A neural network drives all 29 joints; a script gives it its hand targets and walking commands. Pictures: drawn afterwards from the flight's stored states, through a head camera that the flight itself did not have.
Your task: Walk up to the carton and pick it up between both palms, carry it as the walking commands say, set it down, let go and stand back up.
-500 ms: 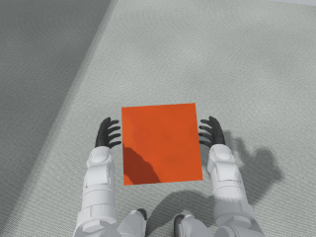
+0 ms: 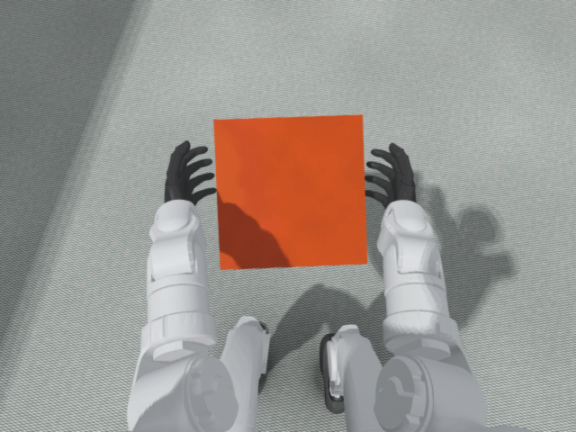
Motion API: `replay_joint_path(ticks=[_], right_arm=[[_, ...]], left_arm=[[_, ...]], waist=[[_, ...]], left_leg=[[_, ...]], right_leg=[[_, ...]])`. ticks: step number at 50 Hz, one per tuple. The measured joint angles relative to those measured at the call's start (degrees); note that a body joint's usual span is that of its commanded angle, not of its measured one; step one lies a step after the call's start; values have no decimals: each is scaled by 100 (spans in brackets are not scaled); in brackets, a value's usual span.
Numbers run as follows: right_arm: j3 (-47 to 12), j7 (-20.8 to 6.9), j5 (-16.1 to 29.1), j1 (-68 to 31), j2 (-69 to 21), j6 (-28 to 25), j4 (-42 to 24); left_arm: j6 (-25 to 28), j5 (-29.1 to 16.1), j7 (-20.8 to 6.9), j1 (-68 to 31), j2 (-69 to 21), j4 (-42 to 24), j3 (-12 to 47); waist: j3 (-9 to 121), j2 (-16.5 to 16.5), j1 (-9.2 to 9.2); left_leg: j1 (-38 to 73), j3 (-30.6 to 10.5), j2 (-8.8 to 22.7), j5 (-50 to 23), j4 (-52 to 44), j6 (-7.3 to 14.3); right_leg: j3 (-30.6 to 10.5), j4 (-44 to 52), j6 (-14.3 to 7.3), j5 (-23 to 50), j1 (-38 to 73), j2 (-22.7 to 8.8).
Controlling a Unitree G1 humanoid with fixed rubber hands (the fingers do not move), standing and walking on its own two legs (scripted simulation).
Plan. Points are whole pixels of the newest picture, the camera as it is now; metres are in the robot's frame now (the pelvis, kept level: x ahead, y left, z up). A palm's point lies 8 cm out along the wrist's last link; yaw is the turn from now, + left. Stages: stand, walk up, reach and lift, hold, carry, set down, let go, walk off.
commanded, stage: set down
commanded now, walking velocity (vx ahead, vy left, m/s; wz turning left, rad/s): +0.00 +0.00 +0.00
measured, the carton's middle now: (290, 194) +0.45 +0.04 -0.15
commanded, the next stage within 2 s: none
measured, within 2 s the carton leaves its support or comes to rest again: neither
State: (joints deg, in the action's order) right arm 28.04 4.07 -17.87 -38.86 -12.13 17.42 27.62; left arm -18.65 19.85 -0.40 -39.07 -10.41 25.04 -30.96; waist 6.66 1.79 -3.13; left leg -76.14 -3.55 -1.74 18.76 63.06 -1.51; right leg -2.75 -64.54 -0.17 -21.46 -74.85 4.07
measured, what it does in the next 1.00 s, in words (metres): lowers itself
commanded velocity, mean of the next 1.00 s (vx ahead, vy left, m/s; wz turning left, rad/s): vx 0.00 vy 0.00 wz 0.00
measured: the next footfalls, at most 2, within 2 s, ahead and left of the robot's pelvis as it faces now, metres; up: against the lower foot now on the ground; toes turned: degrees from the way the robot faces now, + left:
none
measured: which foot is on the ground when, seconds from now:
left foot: down 0.00-1.00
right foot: down 0.00-1.00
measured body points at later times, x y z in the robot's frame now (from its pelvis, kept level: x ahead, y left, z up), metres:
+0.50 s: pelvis -0.01 +0.00 -0.08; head +0.22 +0.01 +0.31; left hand +0.43 +0.19 -0.14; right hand +0.45 -0.11 -0.15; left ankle +0.09 +0.13 -0.63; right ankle +0.07 -0.11 -0.63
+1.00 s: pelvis -0.03 +0.00 -0.15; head +0.25 +0.01 +0.20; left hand +0.46 +0.19 -0.23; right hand +0.48 -0.11 -0.24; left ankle +0.09 +0.13 -0.63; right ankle +0.07 -0.11 -0.63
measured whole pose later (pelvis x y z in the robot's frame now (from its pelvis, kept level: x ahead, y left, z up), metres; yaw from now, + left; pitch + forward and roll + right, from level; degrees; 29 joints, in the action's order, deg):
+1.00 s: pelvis -0.03 +0.00 -0.15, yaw -1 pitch +44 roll +0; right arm 25.4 10.0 -11.4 -58.5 -3.6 16.5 38.1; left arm -17.6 13.4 5.5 -57.2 -2.1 35.1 -30.1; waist 8.0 2.1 -3.7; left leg -114.1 -3.3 -2.3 26.4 96.0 -2.5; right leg -1.5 -97.5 0.6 -29.2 -112.8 5.6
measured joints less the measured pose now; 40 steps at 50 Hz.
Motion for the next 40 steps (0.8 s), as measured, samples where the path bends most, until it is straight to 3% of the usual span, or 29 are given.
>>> replay_joint_path(ticks=[9, 40], right_arm=[[-14, 157, 53, -258, 97, 90, 151], [-271, 535, 600, -1449, 679, -131, 878]], left_arm=[[-44, -35, 270, -220, 25, 144, 7], [149, -593, 545, -1321, 657, 854, 123]], waist=[[393, 17, 27], [370, 20, -64]], left_leg=[[-946, 51, -15, 252, 755, 17], [-3208, 26, -39, 734, 2776, -77]], right_leg=[[-20, -749, 43, -247, -946, 29], [93, -2770, 63, -733, -3208, 136]])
